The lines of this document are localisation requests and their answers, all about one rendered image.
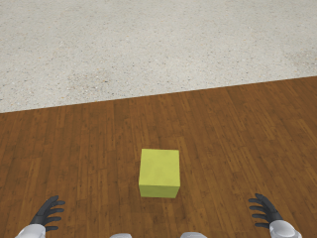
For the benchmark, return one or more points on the carton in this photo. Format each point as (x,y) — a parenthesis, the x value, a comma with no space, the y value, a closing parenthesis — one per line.
(159,173)

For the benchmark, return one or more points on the robot left forearm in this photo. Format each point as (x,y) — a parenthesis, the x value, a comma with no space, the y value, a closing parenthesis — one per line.
(33,231)

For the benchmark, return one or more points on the left robot hand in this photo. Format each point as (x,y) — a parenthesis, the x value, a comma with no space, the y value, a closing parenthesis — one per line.
(41,216)

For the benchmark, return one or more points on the robot right forearm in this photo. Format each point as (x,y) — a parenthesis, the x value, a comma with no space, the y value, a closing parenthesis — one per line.
(282,229)

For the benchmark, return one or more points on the right robot hand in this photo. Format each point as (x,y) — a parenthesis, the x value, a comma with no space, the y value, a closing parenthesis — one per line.
(271,214)

